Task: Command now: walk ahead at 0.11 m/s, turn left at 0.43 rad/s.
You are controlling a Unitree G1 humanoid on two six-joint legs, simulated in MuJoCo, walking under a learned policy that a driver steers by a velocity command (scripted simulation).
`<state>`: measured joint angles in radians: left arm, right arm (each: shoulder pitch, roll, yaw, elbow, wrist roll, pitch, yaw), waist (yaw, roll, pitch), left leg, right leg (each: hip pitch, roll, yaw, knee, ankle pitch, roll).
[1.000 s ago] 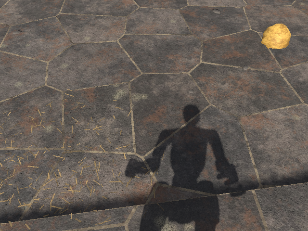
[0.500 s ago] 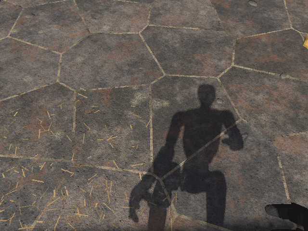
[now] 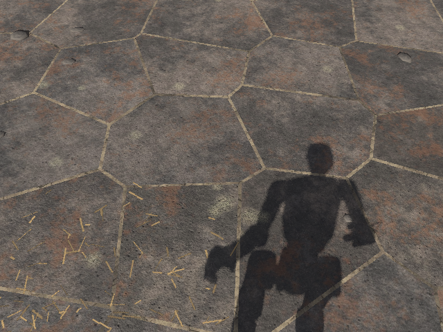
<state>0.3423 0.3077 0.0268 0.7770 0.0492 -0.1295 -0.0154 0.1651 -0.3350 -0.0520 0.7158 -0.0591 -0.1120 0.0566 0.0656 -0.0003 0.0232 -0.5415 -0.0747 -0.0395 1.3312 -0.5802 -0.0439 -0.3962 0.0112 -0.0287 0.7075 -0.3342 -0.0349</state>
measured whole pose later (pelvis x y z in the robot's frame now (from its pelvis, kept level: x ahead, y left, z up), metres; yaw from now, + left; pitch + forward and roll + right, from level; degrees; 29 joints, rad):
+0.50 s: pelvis +0.09 +0.05 -0.02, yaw +21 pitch +3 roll +0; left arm 0.01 0.25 -0.03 0.53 0.11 -0.04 -0.01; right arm 0.40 -0.22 0.05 0.71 -0.05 -0.11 0.04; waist -0.09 -0.02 0.01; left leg -0.44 -0.18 -0.19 0.90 -0.50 0.06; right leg -0.58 0.01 0.16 0.83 -0.07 0.11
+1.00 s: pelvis +0.13 +0.05 -0.12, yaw +42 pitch +3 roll +0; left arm 0.44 0.26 0.03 0.84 -0.02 0.01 0.05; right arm 0.11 -0.17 0.02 0.47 0.03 0.04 -0.03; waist 0.05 0.03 -0.07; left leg -1.00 0.05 -0.06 2.07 -0.53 -0.06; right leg -0.22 -0.08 -0.13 0.39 -0.22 0.00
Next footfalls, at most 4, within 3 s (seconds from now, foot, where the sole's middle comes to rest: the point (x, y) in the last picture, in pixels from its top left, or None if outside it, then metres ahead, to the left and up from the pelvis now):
0.20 left None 0.07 0.15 -0.75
0.64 right None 0.25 -0.03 -0.90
1.16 left None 0.03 0.23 -0.75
1.66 right None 0.44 0.41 -0.90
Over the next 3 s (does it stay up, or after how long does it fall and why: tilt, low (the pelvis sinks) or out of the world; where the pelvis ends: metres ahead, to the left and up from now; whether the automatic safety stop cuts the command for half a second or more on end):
stays up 1.16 0.61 -0.13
